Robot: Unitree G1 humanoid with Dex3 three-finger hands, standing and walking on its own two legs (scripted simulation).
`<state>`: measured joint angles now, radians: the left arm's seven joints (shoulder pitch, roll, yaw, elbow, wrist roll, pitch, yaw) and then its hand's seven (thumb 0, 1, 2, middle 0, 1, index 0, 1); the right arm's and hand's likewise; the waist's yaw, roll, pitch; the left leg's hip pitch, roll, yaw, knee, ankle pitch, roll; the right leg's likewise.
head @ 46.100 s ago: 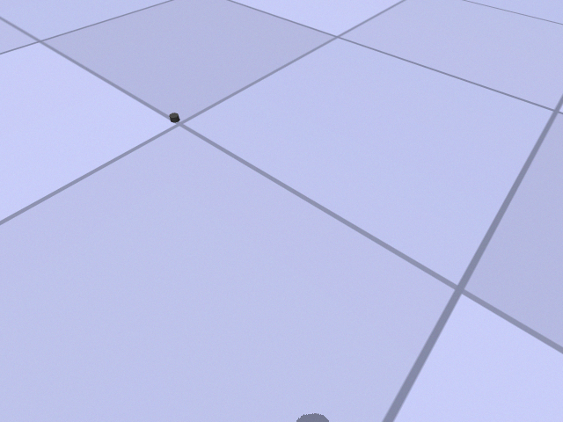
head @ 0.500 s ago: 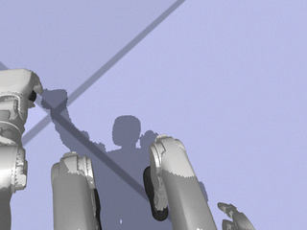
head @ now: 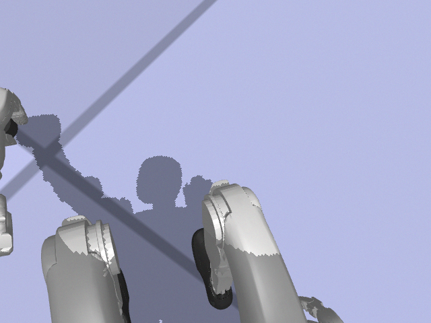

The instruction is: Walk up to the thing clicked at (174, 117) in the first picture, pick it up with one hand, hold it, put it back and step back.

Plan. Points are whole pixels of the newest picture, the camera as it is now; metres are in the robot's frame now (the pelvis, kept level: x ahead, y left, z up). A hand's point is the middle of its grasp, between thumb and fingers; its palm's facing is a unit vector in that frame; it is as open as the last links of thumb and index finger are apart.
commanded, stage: crouch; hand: left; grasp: from above
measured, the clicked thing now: out of the picture +0.51 +0.28 -0.21
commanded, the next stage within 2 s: lower in 0.08 s
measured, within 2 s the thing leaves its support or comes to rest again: rests again in 1.36 s
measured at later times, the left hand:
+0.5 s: hand (9, 138) +0.49 +0.27 -0.22, palm faces -0.48 -0.07 -0.87, open 5.8 cm
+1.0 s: hand (24, 141) +0.50 +0.26 -0.26, palm faces -0.48 -0.09 -0.87, open 5.7 cm
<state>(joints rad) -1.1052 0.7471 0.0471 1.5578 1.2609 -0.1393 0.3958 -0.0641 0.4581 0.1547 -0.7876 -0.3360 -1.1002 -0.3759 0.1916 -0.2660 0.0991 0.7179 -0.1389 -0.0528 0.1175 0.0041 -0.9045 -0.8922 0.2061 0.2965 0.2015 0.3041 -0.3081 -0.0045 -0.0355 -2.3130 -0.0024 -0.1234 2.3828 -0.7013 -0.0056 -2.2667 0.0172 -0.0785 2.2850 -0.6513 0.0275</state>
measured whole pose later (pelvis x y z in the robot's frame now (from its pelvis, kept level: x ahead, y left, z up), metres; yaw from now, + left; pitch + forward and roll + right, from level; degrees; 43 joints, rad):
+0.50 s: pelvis +0.00 +0.00 -0.02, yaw -2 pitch +34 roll -10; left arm -1.13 0.82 0.05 1.63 1.29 -0.17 0.43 -0.06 0.46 0.15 -0.79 -0.34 -1.10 -0.38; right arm 0.17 -0.29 0.15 0.69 -0.16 -0.08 0.13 0.00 -0.91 -0.89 0.21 0.30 0.20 0.30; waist -0.34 -0.04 0.03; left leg -2.35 0.00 -0.15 2.45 -0.70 0.00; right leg -2.29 0.02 -0.10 2.33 -0.64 0.04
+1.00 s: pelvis +0.00 +0.00 -0.03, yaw -4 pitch +33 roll -12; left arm -1.14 0.90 0.09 1.68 1.30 -0.16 0.52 -0.07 0.47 0.13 -0.78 -0.34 -1.10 -0.37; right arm 0.18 -0.32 0.22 0.65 -0.20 -0.14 0.18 0.00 -0.90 -0.89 0.21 0.30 0.20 0.30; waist -0.39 -0.08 0.11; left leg -2.37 0.00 -0.20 2.51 -0.74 0.00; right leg -2.29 0.04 -0.14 2.35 -0.66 0.04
